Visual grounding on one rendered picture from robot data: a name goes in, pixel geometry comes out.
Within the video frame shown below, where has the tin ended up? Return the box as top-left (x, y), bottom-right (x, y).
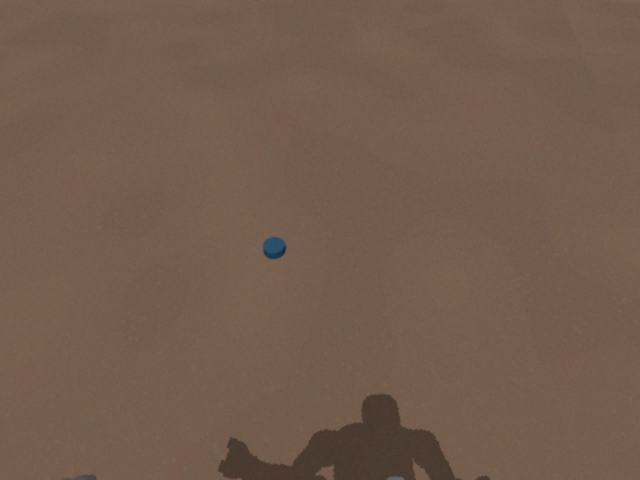
top-left (263, 237), bottom-right (285, 259)

